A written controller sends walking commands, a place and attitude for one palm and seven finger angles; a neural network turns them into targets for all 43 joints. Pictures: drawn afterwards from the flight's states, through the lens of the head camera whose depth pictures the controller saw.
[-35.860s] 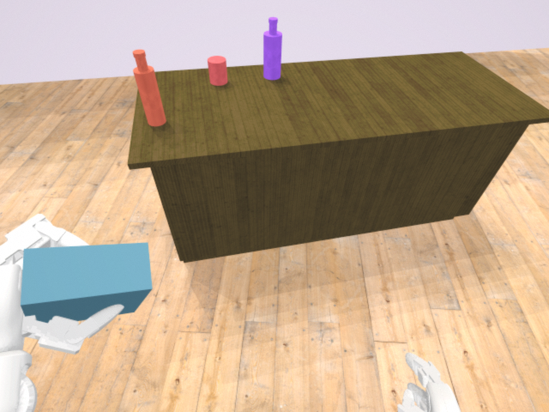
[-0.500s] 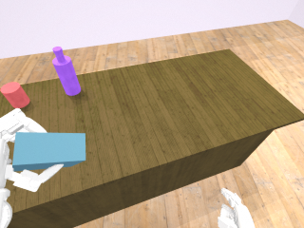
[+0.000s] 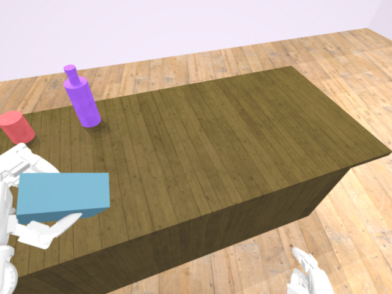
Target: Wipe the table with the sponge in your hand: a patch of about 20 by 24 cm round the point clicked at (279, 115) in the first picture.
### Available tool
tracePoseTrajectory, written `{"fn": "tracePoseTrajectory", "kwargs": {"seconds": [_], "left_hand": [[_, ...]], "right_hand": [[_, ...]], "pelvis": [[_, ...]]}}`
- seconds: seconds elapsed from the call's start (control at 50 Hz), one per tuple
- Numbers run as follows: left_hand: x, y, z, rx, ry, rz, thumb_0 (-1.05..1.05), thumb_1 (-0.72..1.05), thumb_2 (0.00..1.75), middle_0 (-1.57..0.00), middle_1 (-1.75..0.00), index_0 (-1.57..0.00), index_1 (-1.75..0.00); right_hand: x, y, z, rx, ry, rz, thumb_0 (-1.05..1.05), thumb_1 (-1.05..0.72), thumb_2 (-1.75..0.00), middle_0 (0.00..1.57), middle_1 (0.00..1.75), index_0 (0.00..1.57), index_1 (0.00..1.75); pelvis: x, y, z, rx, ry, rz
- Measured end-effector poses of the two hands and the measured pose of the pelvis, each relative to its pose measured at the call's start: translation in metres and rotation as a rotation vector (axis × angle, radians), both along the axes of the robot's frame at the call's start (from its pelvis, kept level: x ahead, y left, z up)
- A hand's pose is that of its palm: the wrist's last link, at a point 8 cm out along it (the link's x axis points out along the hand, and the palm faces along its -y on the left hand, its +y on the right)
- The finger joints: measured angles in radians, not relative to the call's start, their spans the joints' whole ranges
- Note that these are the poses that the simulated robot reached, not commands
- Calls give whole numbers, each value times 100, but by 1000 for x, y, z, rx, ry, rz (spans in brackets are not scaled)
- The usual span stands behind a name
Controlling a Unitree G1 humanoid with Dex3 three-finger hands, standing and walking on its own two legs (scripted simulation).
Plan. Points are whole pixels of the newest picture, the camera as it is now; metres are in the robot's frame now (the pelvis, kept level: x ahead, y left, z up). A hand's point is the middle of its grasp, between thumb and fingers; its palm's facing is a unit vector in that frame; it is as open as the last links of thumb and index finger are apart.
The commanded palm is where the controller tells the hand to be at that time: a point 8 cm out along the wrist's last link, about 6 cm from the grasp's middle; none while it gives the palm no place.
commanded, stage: shuffle to correct the standing spot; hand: left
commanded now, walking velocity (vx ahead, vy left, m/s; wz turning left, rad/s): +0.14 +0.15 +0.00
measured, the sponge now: (74, 198) +0.23 +0.21 +0.14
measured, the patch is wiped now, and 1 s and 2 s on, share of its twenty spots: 0.90 0.90 0.90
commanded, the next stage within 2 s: come to a stop and stand still in 0.30 s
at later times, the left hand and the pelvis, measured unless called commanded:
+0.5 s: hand (42, 191) +0.22 +0.24 +0.17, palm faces +0.37 -0.83 -0.41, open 9.4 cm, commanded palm +0.16 +0.29 +0.19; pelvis +0.00 +0.00 +0.00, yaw +0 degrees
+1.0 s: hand (39, 209) +0.20 +0.24 +0.17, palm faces +0.39 -0.84 -0.38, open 9.4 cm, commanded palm +0.14 +0.26 +0.19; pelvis -0.03 -0.01 +0.01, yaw -2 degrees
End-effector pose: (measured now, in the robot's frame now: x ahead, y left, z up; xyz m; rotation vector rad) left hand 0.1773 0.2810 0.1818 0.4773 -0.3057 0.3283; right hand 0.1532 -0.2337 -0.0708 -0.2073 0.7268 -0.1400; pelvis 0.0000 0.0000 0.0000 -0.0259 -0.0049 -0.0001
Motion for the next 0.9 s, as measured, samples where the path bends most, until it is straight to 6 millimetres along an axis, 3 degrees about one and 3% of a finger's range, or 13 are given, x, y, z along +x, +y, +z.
{"fn": "tracePoseTrajectory", "kwargs": {"seconds": [0.24,0.52,0.58,0.62,0.66,0.78,0.84,0.9], "left_hand": [[11,1,-2,2,12,-15,-1,-48,108,-80,-141,-81,-141],[4,3,5,11,16,3,-1,-48,108,-80,-141,-81,-141],[14,23,34,188,-75,42,-1,-48,108,-81,-141,-82,-141],[21,35,51,192,-140,97,-1,-48,108,-81,-141,-82,-141],[20,29,56,159,-150,105,-1,-48,108,-80,-141,-81,-141],[-4,-33,17,68,21,-92,-1,-48,108,-80,-142,-81,-142],[-13,-35,-3,9,74,-106,-1,-48,108,-80,-141,-81,-141],[-18,-21,-10,-11,78,-54,-1,-48,108,-80,-141,-82,-141]], "right_hand": [[4,2,-1,-4,5,-7,1,-90,-90,20,30,20,30],[10,13,-1,24,-1,21,1,-90,-90,20,30,20,30],[7,16,-4,13,23,99,1,-90,-90,20,30,20,30],[5,15,-7,46,20,127,1,-90,-90,20,30,20,30],[0,13,-8,98,-9,116,1,-90,-90,20,30,20,30],[-23,-6,-7,122,-42,23,1,-90,-90,21,30,20,30],[-38,-18,-2,57,-10,-18,1,-90,-90,21,30,20,30],[-49,-27,2,-3,17,-38,1,-91,-90,20,30,20,30]], "pelvis": [[5,4,-1,0,2,-3],[3,4,2,0,-1,2],[-8,-5,2,12,-2,-12],[-18,-9,1,27,-19,-11],[-23,-10,1,34,-30,-18],[-25,-16,0,25,-34,-37],[-26,-19,2,21,-28,-37],[-31,-18,5,19,-39,-38]]}}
